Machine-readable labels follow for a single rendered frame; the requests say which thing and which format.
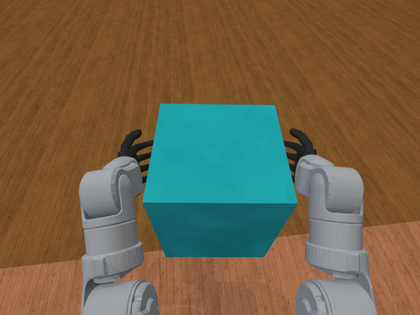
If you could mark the robot right hand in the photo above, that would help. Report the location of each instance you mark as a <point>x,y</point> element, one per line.
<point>304,150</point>

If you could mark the right robot forearm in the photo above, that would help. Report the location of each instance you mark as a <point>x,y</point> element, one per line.
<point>336,211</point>

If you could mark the left robot upper arm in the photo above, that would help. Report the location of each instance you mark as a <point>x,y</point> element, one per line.
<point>135,297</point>

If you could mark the robot left hand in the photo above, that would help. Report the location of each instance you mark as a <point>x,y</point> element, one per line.
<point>130,151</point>

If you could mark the carton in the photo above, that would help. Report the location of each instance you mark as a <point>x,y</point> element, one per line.
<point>219,182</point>

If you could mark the right robot upper arm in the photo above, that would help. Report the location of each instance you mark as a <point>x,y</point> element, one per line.
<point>333,297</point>

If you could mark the left robot forearm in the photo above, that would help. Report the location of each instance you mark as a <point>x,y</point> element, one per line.
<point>108,217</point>

